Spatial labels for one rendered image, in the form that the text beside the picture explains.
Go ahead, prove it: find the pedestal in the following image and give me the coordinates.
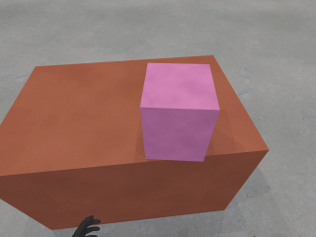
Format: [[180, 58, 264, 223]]
[[0, 55, 270, 230]]

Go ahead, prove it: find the carton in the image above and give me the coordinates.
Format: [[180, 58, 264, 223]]
[[140, 62, 220, 162]]

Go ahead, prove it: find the left robot hand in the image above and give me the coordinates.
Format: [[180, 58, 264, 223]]
[[72, 215, 101, 237]]

